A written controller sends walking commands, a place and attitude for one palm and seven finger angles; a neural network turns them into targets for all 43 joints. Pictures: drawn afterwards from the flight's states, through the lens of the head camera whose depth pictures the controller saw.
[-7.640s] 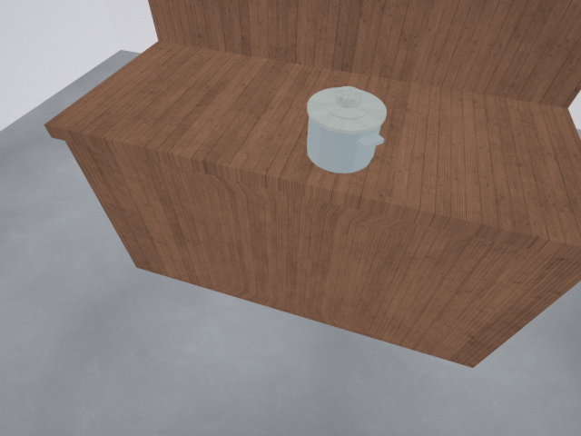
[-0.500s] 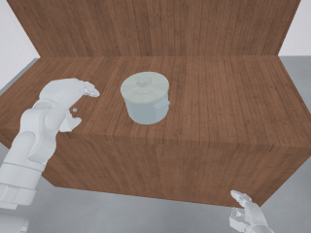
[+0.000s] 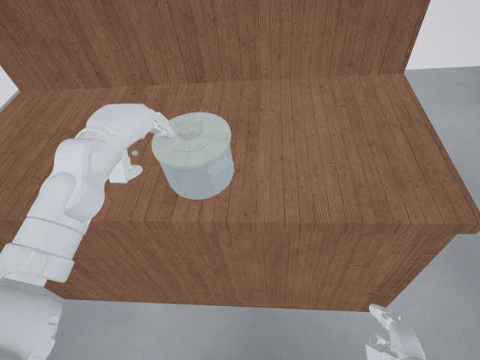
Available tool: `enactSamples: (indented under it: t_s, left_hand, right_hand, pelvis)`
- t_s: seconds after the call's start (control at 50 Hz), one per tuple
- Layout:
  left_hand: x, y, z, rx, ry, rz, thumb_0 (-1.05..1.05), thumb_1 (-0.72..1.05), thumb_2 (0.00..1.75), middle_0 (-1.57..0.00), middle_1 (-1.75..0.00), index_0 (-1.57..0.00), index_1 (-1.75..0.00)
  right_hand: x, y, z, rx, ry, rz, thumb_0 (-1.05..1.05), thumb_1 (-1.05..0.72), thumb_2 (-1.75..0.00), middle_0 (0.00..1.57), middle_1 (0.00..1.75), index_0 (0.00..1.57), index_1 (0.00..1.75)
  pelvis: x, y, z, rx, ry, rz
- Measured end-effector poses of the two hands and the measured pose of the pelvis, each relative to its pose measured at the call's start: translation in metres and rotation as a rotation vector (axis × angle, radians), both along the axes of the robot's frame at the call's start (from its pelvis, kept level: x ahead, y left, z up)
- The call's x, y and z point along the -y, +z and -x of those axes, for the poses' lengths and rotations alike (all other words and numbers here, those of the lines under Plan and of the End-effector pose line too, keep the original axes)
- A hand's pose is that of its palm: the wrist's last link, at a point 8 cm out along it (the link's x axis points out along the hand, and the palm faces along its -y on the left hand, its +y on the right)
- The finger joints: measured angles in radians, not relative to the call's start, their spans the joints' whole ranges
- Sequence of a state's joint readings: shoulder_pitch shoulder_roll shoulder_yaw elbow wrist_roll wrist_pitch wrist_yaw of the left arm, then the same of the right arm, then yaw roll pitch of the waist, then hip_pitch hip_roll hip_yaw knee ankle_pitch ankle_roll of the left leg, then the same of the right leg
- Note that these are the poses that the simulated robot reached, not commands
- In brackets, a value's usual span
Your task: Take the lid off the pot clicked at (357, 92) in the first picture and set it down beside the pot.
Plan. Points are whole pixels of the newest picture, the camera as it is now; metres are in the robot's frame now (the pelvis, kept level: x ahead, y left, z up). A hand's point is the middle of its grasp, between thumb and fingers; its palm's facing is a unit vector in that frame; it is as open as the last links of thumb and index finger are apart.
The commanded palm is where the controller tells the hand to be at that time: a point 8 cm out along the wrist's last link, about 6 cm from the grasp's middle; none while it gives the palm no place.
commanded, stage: move the open hand above the knob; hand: left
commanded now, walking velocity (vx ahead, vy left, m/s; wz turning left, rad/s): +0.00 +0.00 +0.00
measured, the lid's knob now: (188, 128) +0.54 +0.13 +0.09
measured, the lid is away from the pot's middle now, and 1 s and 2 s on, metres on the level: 0.00 0.00 0.00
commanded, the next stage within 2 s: lower the open fingers around the knob in 1.50 s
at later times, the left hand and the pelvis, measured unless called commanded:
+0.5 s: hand (163, 134) +0.45 +0.15 +0.15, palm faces -0.26 -0.01 -0.96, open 10.1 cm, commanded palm +0.46 +0.15 +0.22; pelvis +0.01 +0.01 +0.00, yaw +0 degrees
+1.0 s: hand (181, 107) +0.51 +0.12 +0.16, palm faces -0.27 -0.04 -0.96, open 10.1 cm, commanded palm +0.50 +0.13 +0.22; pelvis +0.01 +0.01 +0.00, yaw -2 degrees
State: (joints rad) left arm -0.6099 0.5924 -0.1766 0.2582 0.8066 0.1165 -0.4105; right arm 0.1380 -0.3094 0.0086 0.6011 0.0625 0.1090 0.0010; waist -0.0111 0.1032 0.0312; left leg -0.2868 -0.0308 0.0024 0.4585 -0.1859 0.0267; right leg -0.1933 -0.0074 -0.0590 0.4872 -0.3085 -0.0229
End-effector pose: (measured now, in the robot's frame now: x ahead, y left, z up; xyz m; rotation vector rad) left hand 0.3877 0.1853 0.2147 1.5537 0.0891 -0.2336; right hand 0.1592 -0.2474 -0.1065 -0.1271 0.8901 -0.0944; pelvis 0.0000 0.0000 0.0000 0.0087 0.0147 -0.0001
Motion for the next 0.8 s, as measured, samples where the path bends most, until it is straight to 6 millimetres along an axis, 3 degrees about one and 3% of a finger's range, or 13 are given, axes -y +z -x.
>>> enactSamples:
  t_s: [0.04,0.1,0.2,0.26,0.32,0.4,0.5,0.7,0.8]
  left_hand:
    - [-0.007,0.009,-0.011,0.032,0.051,0.025,0.00,-0.32,1.51,-0.86,-0.08,-0.86,-0.08]
    - [-0.015,0.000,-0.023,0.000,0.145,0.034,0.00,-0.32,1.51,-0.86,-0.08,-0.85,-0.08]
    - [0.016,-0.021,-0.022,-0.068,0.047,-0.008,0.00,-0.32,1.51,-0.85,-0.08,-0.85,-0.08]
    - [0.031,-0.011,-0.030,-0.036,-0.019,-0.012,0.00,-0.32,1.51,-0.86,-0.08,-0.86,-0.08]
    - [0.023,-0.001,-0.049,-0.010,0.039,0.020,0.00,-0.32,1.51,-0.86,-0.08,-0.86,-0.08]
    - [0.014,-0.003,-0.062,-0.024,0.131,0.016,0.00,-0.32,1.51,-0.86,-0.08,-0.85,-0.08]
    - [0.033,-0.011,-0.060,-0.061,0.066,-0.002,0.00,-0.32,1.51,-0.86,-0.08,-0.85,-0.08]
    - [0.053,0.006,-0.087,-0.028,0.044,0.007,0.00,-0.32,1.51,-0.86,-0.08,-0.86,-0.08]
    - [0.058,-0.004,-0.098,-0.078,0.093,0.008,0.00,-0.32,1.51,-0.86,-0.08,-0.85,-0.08]
  right_hand:
    - [-0.001,-0.001,-0.002,-0.009,-0.001,-0.013,0.01,-0.91,-0.90,0.20,0.30,0.20,0.30]
    - [-0.003,-0.004,-0.003,-0.029,0.000,-0.043,0.01,-0.91,-0.90,0.20,0.30,0.20,0.30]
    - [-0.009,-0.007,-0.010,-0.043,0.008,-0.050,0.01,-0.91,-0.90,0.20,0.30,0.20,0.30]
    - [-0.013,-0.007,-0.013,-0.041,0.010,-0.040,0.01,-0.91,-0.90,0.20,0.30,0.20,0.30]
    - [-0.016,-0.008,-0.011,-0.048,-0.001,-0.047,0.01,-0.91,-0.90,0.20,0.30,0.20,0.30]
    - [-0.018,-0.011,-0.001,-0.075,-0.012,-0.069,0.01,-0.91,-0.90,0.20,0.30,0.20,0.30]
    - [-0.018,-0.017,0.009,-0.119,-0.019,-0.062,0.01,-0.90,-0.90,0.20,0.30,0.20,0.30]
    - [-0.011,-0.021,0.046,-0.190,-0.081,-0.025,0.01,-0.91,-0.90,0.20,0.30,0.20,0.30]
    - [-0.008,-0.025,0.069,-0.242,-0.122,-0.019,0.01,-0.91,-0.90,0.20,0.30,0.20,0.30]
  pelvis:
    - [0.000,0.000,-0.002,-0.012,-0.001,-0.001]
    - [0.000,-0.001,-0.005,-0.030,-0.001,-0.002]
    - [-0.003,-0.001,-0.009,-0.035,0.003,-0.001]
    - [-0.004,-0.002,-0.010,-0.034,0.007,-0.001]
    - [-0.005,-0.002,-0.010,-0.044,-0.001,-0.003]
    - [-0.006,-0.002,-0.012,-0.067,-0.002,-0.004]
    - [-0.010,-0.002,-0.013,-0.067,0.004,0.000]
    - [-0.014,-0.002,-0.010,-0.090,-0.002,0.000]
    - [-0.015,-0.003,-0.008,-0.101,-0.013,0.001]
